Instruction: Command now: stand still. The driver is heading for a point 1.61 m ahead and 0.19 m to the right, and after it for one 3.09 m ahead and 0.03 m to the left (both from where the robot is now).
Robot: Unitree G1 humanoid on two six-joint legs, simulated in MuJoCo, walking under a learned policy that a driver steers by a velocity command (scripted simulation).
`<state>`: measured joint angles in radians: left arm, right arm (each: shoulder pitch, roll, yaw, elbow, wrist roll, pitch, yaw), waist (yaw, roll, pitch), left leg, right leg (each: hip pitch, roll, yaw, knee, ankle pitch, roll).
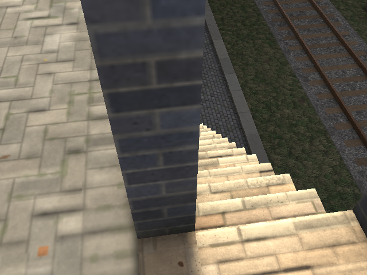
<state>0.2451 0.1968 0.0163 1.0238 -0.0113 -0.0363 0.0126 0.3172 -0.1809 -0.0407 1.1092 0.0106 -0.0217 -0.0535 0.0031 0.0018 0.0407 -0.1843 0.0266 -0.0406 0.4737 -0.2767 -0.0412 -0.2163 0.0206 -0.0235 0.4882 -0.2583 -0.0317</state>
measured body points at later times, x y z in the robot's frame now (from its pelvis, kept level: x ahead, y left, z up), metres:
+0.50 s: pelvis +0.00 +0.00 +0.00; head +0.02 +0.00 +0.45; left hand +0.04 +0.24 -0.15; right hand -0.02 -0.24 -0.16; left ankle -0.01 +0.15 -0.74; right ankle +0.00 -0.10 -0.74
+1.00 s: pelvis +0.06 +0.07 +0.00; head +0.07 +0.08 +0.45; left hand +0.09 +0.32 -0.16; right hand +0.10 -0.16 -0.15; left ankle +0.07 +0.16 -0.74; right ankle +0.05 -0.07 -0.72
